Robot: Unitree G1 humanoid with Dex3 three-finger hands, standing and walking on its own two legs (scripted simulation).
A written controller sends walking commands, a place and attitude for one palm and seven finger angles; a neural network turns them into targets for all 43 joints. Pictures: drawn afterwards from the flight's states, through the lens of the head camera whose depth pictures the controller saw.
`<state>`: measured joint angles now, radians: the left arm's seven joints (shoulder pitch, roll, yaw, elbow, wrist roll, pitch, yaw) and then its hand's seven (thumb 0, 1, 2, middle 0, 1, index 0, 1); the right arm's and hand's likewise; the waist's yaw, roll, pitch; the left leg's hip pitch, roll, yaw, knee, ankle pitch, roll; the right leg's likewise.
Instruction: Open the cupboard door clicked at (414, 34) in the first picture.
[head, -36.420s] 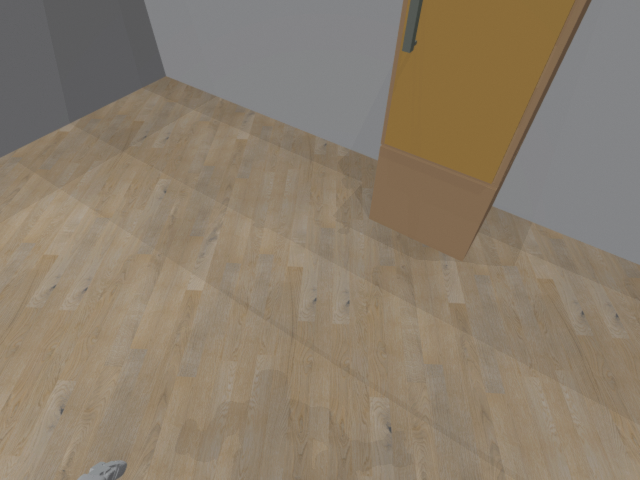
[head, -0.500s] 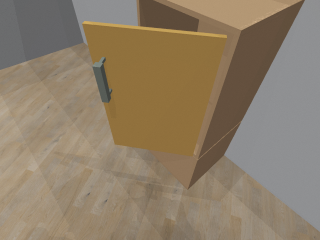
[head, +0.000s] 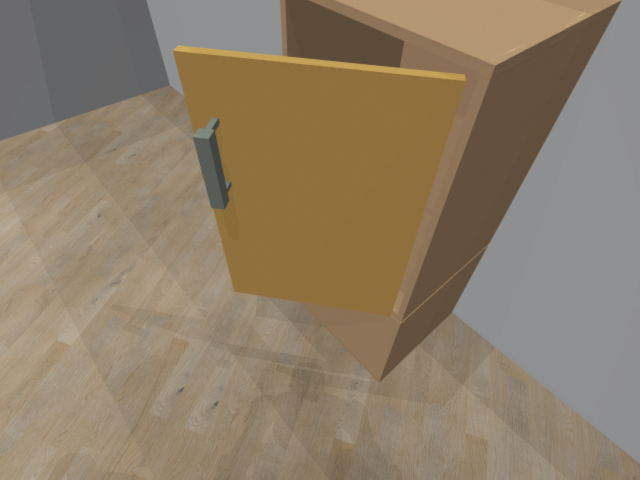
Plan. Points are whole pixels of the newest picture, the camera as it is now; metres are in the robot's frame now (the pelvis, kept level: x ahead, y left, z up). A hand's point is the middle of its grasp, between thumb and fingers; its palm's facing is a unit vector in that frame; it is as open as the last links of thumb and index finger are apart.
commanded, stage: look again from close up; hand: left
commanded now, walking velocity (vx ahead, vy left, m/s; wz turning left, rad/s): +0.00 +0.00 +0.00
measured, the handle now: (217, 164) +0.56 +0.21 +0.08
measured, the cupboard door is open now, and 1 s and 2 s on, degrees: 39 39 39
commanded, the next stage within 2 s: raise the hand with hooked fingers in 0.12 s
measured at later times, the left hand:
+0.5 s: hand (168, 429) +0.18 +0.19 +0.00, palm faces +0.03 -1.00 -0.06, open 7.9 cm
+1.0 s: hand (131, 433) +0.17 +0.22 +0.01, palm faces -0.09 -0.99 -0.06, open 10.7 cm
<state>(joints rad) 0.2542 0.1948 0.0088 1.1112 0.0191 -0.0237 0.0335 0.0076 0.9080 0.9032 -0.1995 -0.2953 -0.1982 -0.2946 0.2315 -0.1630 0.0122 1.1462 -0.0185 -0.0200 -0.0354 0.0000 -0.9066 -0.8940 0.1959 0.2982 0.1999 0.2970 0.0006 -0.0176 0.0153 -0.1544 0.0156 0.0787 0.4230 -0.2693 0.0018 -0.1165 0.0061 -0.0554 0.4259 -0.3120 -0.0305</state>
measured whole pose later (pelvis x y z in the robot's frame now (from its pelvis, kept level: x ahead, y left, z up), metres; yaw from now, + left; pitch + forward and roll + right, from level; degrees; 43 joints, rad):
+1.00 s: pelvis -0.07 +0.00 -0.05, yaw +1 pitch +8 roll -1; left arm 0.22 0.34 0.29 0.18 -0.34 -0.30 -0.46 0.01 0.19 0.60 -0.25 -0.75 -0.25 -0.75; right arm 0.30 -0.22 0.05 0.59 0.04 -0.25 -0.07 0.01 -0.90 -0.89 0.20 0.30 0.21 0.30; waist -0.03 0.04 -0.07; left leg -0.68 0.05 0.03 0.91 -0.38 0.01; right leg -0.61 0.01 -0.10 0.89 -0.42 -0.04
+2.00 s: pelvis -0.05 +0.02 -0.02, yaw +2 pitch +3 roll -1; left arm -0.12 0.50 0.45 0.43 -0.36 -0.11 -0.63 -0.01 -0.50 0.30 -0.30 -1.20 -0.30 -1.19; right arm 0.29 -0.30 0.05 0.59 0.06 -0.22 -0.09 0.01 -0.90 -0.89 0.20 0.30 0.20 0.30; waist 0.00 0.04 -0.03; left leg -0.41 0.01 0.05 0.66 -0.30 0.03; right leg -0.34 -0.01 -0.09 0.62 -0.33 -0.01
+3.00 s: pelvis -0.04 +0.01 -0.02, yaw +0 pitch +9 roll -1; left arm -0.53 0.59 0.47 0.90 -0.28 -0.21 -0.63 -0.01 -0.50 0.30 -0.30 -1.20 -0.30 -1.20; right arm 0.36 -0.33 0.03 0.62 0.06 -0.12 -0.09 0.01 -0.90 -0.89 0.20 0.30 0.20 0.30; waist -0.07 0.02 -0.05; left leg -0.54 0.03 0.06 0.72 -0.33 0.02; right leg -0.48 0.01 -0.07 0.69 -0.36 -0.03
